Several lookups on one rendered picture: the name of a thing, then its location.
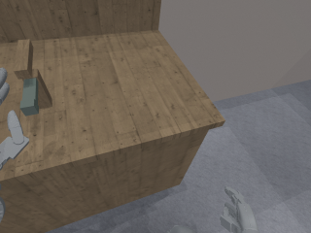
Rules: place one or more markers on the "tap lever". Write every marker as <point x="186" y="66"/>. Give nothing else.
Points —
<point x="29" y="103"/>

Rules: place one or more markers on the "right robot hand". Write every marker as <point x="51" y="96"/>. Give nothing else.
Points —
<point x="240" y="218"/>

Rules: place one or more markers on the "left robot hand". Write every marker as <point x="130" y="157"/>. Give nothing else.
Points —
<point x="11" y="147"/>

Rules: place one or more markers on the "counter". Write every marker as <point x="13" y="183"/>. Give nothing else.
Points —
<point x="120" y="115"/>

